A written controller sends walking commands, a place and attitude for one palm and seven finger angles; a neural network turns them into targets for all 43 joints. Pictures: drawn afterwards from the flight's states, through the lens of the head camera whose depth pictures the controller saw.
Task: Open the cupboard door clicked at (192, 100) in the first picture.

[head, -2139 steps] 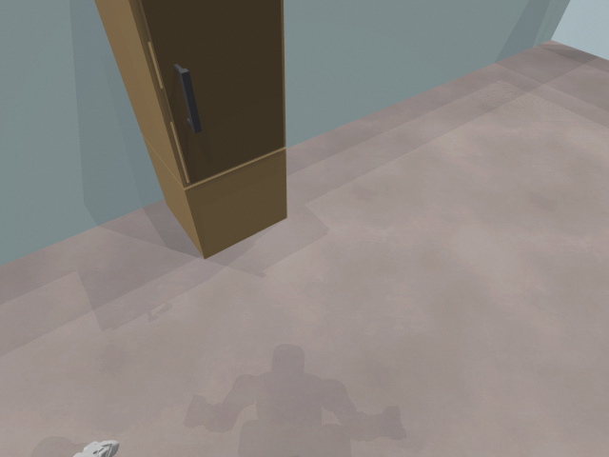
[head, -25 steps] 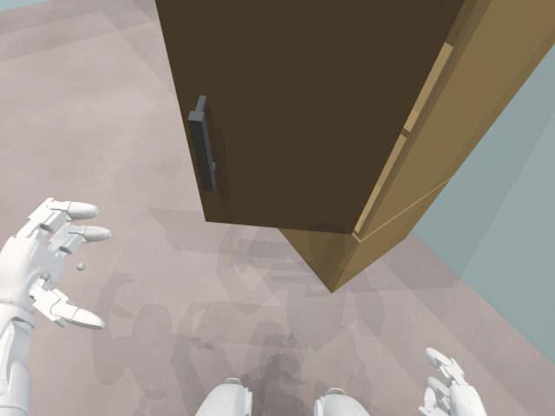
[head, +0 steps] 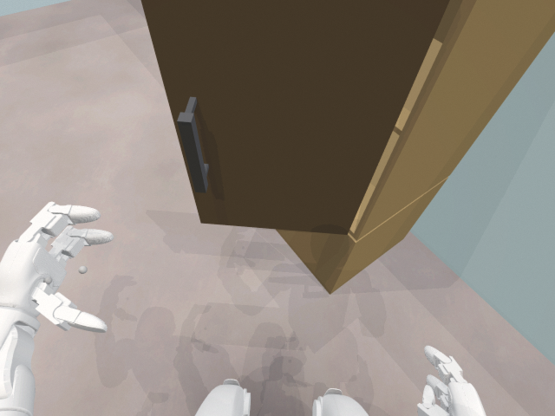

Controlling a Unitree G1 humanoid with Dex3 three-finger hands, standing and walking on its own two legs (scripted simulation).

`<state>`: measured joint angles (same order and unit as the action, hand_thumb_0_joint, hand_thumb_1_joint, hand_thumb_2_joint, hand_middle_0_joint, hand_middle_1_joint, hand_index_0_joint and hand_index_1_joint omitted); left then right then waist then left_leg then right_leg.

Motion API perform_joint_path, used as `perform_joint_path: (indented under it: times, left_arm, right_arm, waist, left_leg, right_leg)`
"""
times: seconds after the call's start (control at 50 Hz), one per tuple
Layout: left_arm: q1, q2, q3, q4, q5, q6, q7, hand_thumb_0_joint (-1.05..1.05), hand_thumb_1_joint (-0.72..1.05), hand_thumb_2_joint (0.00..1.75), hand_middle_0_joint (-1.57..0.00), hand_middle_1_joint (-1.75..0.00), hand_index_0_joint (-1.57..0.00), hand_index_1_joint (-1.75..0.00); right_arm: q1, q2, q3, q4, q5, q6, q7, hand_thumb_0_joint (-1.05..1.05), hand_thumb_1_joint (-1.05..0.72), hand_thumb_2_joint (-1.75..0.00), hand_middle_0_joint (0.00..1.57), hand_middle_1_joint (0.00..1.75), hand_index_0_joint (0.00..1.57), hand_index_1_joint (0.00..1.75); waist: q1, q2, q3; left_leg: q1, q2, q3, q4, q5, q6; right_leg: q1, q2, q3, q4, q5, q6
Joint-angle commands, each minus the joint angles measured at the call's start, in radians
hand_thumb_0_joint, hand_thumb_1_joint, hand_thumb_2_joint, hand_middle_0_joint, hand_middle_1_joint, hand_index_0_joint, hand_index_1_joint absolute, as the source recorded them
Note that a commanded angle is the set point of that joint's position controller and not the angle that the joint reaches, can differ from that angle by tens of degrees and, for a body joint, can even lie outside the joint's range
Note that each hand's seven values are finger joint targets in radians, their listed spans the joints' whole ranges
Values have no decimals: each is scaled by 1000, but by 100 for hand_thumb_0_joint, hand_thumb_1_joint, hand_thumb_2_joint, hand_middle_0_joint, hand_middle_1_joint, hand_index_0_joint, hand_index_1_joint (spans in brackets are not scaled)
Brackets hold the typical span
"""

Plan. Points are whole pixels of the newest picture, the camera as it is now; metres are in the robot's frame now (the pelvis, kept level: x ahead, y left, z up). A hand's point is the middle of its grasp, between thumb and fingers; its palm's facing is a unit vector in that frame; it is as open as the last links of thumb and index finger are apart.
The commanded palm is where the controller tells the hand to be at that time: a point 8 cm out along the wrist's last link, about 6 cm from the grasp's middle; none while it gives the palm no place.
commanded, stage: move the hooked fingers beside the handle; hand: left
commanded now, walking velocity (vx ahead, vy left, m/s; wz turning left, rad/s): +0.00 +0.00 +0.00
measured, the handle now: (197, 148) +0.53 +0.18 +0.03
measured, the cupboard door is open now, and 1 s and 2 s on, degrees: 50 50 50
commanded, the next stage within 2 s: none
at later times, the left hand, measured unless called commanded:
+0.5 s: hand (106, 227) +0.35 +0.27 +0.05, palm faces +0.00 -1.00 -0.01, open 14.0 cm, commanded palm +0.33 +0.31 +0.05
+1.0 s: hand (128, 199) +0.40 +0.25 +0.05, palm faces +0.00 -1.00 -0.01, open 14.0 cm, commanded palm +0.39 +0.30 +0.05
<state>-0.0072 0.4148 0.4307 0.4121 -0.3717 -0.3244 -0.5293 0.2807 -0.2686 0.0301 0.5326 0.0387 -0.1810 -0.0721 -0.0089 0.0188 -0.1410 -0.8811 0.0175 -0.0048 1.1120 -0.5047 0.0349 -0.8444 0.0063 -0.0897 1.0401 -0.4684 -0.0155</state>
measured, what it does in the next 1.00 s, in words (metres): stands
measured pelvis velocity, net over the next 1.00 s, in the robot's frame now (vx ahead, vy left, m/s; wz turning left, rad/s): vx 0.00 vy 0.01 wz -0.02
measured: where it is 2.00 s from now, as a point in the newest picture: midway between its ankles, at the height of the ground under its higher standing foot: outside the picture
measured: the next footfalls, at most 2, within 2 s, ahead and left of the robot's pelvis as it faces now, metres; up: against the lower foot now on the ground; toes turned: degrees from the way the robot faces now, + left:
none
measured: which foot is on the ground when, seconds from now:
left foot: down 0.00-1.00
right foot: down 0.00-1.00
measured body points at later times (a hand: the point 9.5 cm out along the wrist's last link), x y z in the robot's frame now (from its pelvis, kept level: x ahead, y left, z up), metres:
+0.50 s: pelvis +0.00 +0.00 +0.00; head +0.09 +0.02 +0.44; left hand +0.35 +0.32 +0.05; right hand +0.12 -0.26 -0.09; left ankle +0.02 +0.09 -0.66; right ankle +0.02 -0.12 -0.66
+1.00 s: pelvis +0.00 +0.01 -0.01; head +0.09 +0.03 +0.43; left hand +0.40 +0.31 +0.05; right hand +0.09 -0.26 -0.11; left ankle +0.02 +0.09 -0.66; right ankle +0.02 -0.12 -0.66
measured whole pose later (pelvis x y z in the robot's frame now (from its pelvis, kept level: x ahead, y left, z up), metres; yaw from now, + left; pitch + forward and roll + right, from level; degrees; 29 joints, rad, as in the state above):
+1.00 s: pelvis +0.00 +0.01 -0.01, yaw -1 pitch +19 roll -3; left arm -0.48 0.46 0.42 0.84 -0.23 -0.38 -0.43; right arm 0.32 -0.27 0.03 0.59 0.03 -0.05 -0.06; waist -0.07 0.01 -0.14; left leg -0.96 0.02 0.02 1.14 -0.51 0.05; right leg -0.93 0.01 -0.07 1.06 -0.46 -0.01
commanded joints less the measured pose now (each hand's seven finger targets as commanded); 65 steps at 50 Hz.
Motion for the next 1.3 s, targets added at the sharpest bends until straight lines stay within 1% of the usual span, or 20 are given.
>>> perform_joint_path:
  times: [0.0,0.08,0.12,0.3,0.34,0.46,0.5,0.54,0.62,0.64,0.72,0.78,0.86,0.92,0.94,1.1,1.12,1.18,1.24,1.28]
  left_arm:
    - [-258,259,81,-170,-21,-68,2,0,-50,30,-30,-120,-30,-120]
    - [-361,280,79,-101,-4,-70,-5,0,-50,30,-30,-120,-30,-120]
    - [-398,288,71,-93,6,-72,-14,0,-50,30,-30,-120,-30,-120]
    - [-413,310,95,-32,17,-52,15,0,-50,30,-30,-120,-30,-120]
    - [-420,303,94,-11,23,-53,26,0,-50,30,-30,-120,-30,-120]
    - [-514,306,83,45,43,-76,37,0,-50,30,-30,-120,-30,-120]
    - [-579,292,55,33,47,-91,34,0,-50,30,-30,-120,-30,-120]
    - [-586,309,70,72,57,-93,38,0,-50,30,-30,-120,-30,-120]
    - [-629,321,70,70,70,-105,46,0,-50,30,-30,-120,-30,-120]
    - [-618,293,51,79,71,-100,49,0,-50,30,-30,-120,-30,-120]
    - [-633,323,76,118,83,-97,66,0,-50,30,-30,-120,-30,-120]
    - [-650,281,44,140,89,-100,80,0,-50,30,-30,-120,-30,-120]
    - [-722,285,35,178,103,-115,92,0,-50,30,-30,-120,-30,-120]
    - [-789,329,57,231,122,-128,99,0,-50,30,-30,-120,-30,-120]
    - [-811,301,28,241,125,-130,97,0,-50,30,-30,-120,-30,-120]
    - [-985,361,41,354,144,-153,95,0,-50,30,-30,-120,-30,-120]
    - [-982,397,68,372,151,-152,94,0,-50,30,-30,-120,-30,-120]
    - [-1016,385,44,415,164,-146,91,0,-50,30,-30,-120,-30,-120]
    - [-1028,446,92,429,166,-149,91,0,-50,30,-30,-120,-30,-120]
    - [-1023,459,101,453,169,-146,89,0,-50,30,-30,-120,-30,-120]
  right_arm:
    - [10,-163,-62,-118,2,-52,-18,0,-90,-90,20,30,20,30]
    - [10,-167,-58,-102,4,-49,-26,0,-90,-90,20,30,20,30]
    - [17,-167,-57,-98,4,-48,-28,0,-90,-90,20,30,20,30]
    - [37,-167,-62,-99,0,-21,-14,0,-90,-90,20,30,20,30]
    - [44,-168,-65,-99,1,-9,-11,0,-90,-90,20,30,20,30]
    - [62,-173,-68,-80,0,14,-8,0,-90,-90,20,30,20,30]
    - [66,-173,-66,-76,-1,17,-10,0,-90,-90,20,30,20,30]
    - [77,-176,-69,-65,-1,27,-11,0,-90,-90,20,30,20,30]
    - [92,-178,-73,-51,-3,39,-9,0,-90,-90,20,30,20,30]
    - [90,-173,-73,-55,-5,42,-5,0,-90,-90,20,30,20,30]
    - [99,-175,-71,-49,-6,61,1,0,-90,-90,20,30,20,30]
    - [101,-173,-74,-52,-6,72,5,0,-90,-90,20,30,20,30]
    - [107,-176,-72,-43,-8,85,6,0,-90,-90,20,30,20,30]
    - [113,-181,-68,-30,-10,97,2,0,-90,-90,20,30,20,30]
    - [111,-178,-67,-30,-8,98,2,0,-90,-90,20,30,20,30]
    - [136,-186,-60,1,-15,118,0,0,-90,-90,20,30,20,30]
    - [140,-191,-61,6,-15,121,0,0,-90,-90,20,30,20,30]
    - [145,-188,-57,5,-16,133,4,0,-90,-90,20,30,20,30]
    - [164,-195,-58,6,-20,144,5,0,-90,-90,20,30,20,30]
    - [171,-195,-58,10,-20,151,8,0,-90,-90,20,30,20,30]
  waist:
    - [-18,67,-233]
    - [-28,67,-237]
    - [-24,103,-277]
    - [-3,104,-320]
    - [-11,69,-319]
    - [-31,62,-311]
    - [-42,103,-323]
    - [-41,76,-335]
    - [-35,122,-387]
    - [-37,126,-384]
    - [-34,107,-379]
    - [-44,102,-354]
    - [-53,86,-348]
    - [-58,84,-343]
    - [-69,101,-343]
    - [-86,110,-376]
    - [-79,105,-404]
    - [-89,119,-398]
    - [-84,100,-449]
    - [-84,107,-435]
  left_leg:
    - [160,-11,-40,-162,249,-12]
    - [130,-10,-35,-151,198,-8]
    - [161,-9,-36,-152,221,-10]
    - [184,-5,-40,-161,310,-16]
    - [178,-4,-35,-165,307,-15]
    - [167,1,-36,-160,290,-14]
    - [195,1,-41,-155,309,-15]
    - [204,4,-46,-158,313,-17]
    - [273,11,-59,-157,388,-28]
    - [279,9,-57,-157,404,-29]
    - [259,12,-54,-153,431,-30]
    - [263,14,-57,-159,402,-31]
    - [245,13,-59,-156,362,-30]
    - [214,11,-58,-148,326,-26]
    - [221,11,-55,-145,318,-24]
    - [198,8,-59,-110,303,-16]
    - [197,10,-57,-106,308,-17]
    - [168,8,-53,-98,297,-13]
    - [164,9,-53,-80,350,-10]
    - [150,11,-47,-76,343,-10]
  right_leg:
    - [122,24,52,-127,162,-16]
    - [110,17,70,-132,116,-11]
    - [108,19,69,-122,134,-16]
    - [129,20,55,-107,210,-19]
    - [134,20,57,-112,218,-11]
    - [110,21,57,-108,206,-11]
    - [85,23,55,-99,208,-17]
    - [86,24,55,-103,208,-14]
    - [61,25,48,-91,231,-18]
    - [64,23,46,-94,243,-16]
    - [73,27,44,-87,266,-15]
    - [45,26,40,-95,238,-15]
    - [35,27,41,-92,218,-15]
    - [29,27,47,-86,200,-17]
    - [12,26,48,-86,193,-16]
    - [-14,28,55,-70,187,-18]
    - [0,27,59,-67,196,-16]
    - [-9,26,59,-61,193,-14]
    - [23,29,64,-49,245,-12]
    - [18,30,65,-51,244,-11]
